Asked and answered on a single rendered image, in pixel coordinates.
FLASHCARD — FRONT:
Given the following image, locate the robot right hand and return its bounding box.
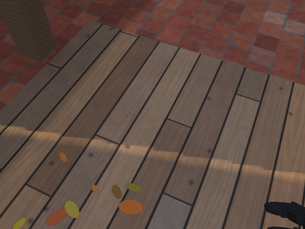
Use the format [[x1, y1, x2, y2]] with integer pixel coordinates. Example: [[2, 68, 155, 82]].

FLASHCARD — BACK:
[[264, 201, 305, 229]]

